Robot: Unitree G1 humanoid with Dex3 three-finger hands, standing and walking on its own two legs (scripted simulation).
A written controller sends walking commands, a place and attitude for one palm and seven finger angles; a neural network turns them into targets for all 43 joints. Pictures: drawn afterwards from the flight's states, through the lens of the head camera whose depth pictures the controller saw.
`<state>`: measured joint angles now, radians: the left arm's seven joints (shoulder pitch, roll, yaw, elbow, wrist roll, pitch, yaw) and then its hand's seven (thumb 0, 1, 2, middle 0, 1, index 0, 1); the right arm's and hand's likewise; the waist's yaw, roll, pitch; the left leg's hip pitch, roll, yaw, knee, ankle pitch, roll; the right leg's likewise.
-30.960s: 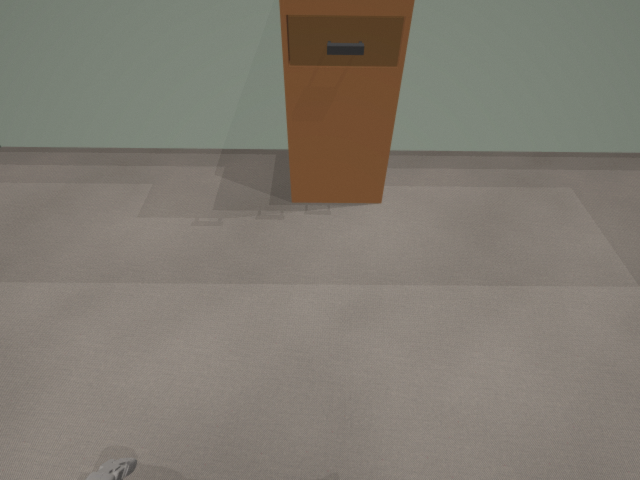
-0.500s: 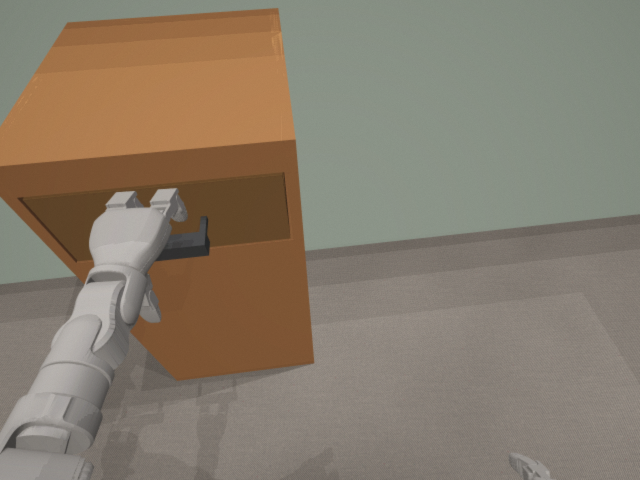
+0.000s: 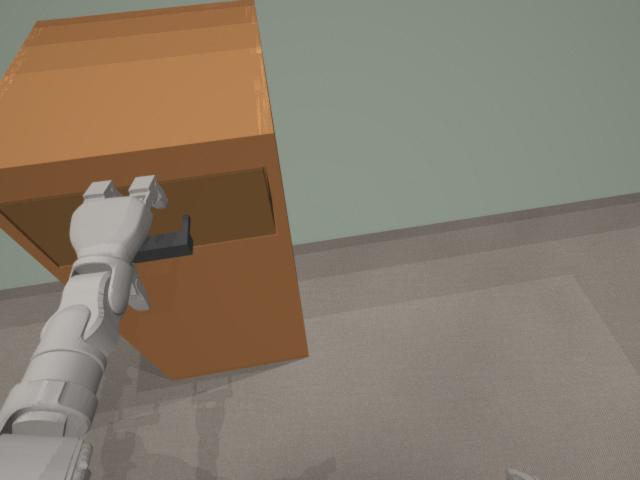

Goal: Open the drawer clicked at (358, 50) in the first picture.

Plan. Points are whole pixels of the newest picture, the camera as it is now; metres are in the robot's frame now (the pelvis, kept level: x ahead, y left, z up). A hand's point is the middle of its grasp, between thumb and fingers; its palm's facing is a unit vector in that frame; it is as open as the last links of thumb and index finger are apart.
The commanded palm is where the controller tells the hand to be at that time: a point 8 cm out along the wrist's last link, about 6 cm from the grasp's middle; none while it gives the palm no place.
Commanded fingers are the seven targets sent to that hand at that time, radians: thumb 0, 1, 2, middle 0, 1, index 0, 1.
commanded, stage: re-aim the fingers above the handle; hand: left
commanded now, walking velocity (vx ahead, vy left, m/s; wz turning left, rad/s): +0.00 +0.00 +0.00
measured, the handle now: (151, 236) +0.46 +0.30 -0.01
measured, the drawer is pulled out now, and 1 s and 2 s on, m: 0.00 0.00 0.00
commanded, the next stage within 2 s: lower the fingers behind the handle in 0.10 s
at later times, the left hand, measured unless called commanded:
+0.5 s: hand (127, 259) +0.38 +0.29 +0.04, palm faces +0.05 +0.00 -1.00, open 13.8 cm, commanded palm +0.35 +0.29 +0.08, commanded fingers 0.00 -0.50 0.30 -0.30 -1.20 -0.30 -1.20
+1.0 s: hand (140, 271) +0.38 +0.29 +0.00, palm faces +0.03 +0.00 -1.00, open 13.8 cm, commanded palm +0.36 +0.29 +0.05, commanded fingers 0.00 -0.50 0.30 -0.30 -1.20 -0.30 -1.20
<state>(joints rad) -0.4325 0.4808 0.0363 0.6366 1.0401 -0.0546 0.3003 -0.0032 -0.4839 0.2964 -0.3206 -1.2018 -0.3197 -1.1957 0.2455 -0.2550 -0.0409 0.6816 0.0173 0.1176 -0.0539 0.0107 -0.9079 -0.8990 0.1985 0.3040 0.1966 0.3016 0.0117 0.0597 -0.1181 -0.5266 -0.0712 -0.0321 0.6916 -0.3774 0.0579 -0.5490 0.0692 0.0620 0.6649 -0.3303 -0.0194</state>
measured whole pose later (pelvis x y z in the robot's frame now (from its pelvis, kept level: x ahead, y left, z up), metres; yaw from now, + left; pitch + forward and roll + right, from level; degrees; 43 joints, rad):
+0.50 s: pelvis -0.01 +0.00 +0.00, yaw +0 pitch +14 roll -1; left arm -0.46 0.49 0.04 0.73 1.06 -0.02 0.34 0.00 -0.48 0.30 -0.32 -1.20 -0.32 -1.20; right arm 0.20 -0.25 -0.04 0.66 0.02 0.10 -0.05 0.01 -0.91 -0.90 0.20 0.30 0.20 0.30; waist 0.02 0.05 -0.13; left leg -0.59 -0.07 -0.04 0.73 -0.38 0.05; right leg -0.61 0.07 0.05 0.70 -0.34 -0.02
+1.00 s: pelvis -0.01 +0.00 -0.02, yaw +0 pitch +17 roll -2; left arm -0.48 0.47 0.01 0.80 1.08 -0.05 0.41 0.00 -0.48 0.30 -0.32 -1.27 -0.32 -1.20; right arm 0.27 -0.26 -0.05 0.69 0.02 0.11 -0.04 0.01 -0.91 -0.90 0.20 0.30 0.20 0.30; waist 0.00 0.05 -0.16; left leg -0.69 -0.07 -0.04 0.82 -0.42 0.06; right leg -0.70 0.07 0.05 0.77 -0.36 -0.01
